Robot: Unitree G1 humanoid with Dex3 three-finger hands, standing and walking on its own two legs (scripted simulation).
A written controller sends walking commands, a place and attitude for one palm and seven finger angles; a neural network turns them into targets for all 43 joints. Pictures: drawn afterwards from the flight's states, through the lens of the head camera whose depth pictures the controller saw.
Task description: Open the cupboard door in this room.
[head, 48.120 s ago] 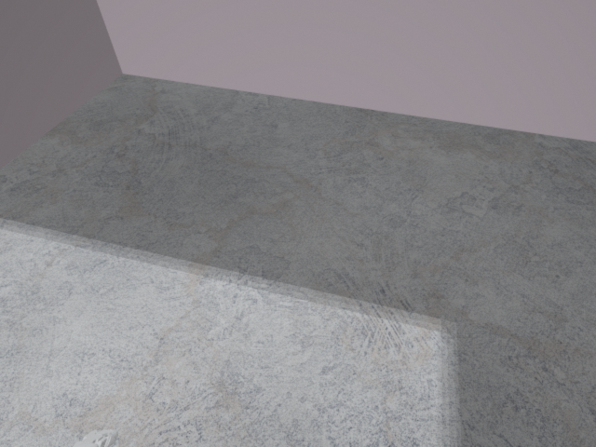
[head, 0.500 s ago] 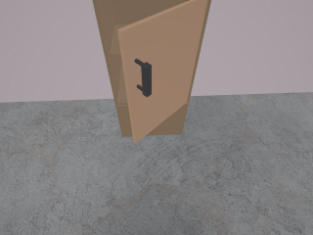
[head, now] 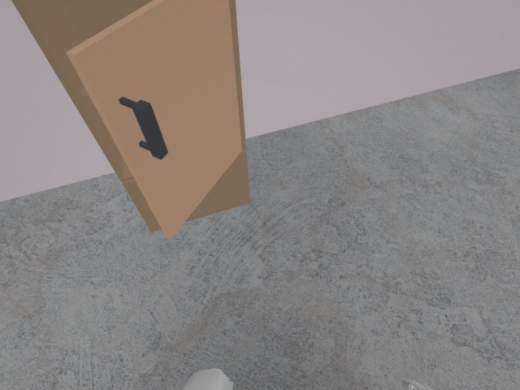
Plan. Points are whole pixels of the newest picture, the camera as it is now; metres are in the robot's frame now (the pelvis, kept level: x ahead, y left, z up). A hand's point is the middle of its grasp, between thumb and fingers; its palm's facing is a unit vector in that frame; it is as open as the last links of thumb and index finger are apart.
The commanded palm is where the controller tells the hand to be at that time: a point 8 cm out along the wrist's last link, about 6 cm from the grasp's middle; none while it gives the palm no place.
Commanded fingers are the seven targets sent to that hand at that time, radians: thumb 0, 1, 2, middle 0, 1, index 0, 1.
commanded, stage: walk to a spot facing it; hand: left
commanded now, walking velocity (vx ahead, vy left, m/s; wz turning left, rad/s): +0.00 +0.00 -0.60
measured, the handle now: (143, 128) +0.56 +0.28 +0.04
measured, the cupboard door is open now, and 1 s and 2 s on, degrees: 42 42 42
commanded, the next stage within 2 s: none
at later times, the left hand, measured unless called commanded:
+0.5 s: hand (174, 381) +0.15 +0.17 -0.17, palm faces -0.27 -0.92 -0.28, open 7.3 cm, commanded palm none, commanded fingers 0.00 0.90 0.90 -0.20 -0.30 -0.20 -0.30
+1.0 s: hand (232, 331) +0.23 +0.08 -0.16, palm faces -0.58 -0.78 -0.23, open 7.3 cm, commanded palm none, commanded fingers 0.00 0.90 0.90 -0.20 -0.30 -0.20 -0.30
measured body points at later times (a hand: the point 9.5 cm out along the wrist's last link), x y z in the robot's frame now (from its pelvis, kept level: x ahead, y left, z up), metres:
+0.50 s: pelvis +0.00 -0.01 -0.01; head +0.05 -0.04 +0.43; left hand +0.16 +0.22 -0.15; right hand -0.03 -0.28 -0.16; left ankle +0.01 +0.13 -0.69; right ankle -0.02 -0.13 -0.74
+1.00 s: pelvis +0.02 -0.03 -0.01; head +0.05 -0.06 +0.44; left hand +0.26 +0.12 -0.14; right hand -0.10 -0.25 -0.16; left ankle +0.08 +0.10 -0.73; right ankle -0.04 -0.12 -0.74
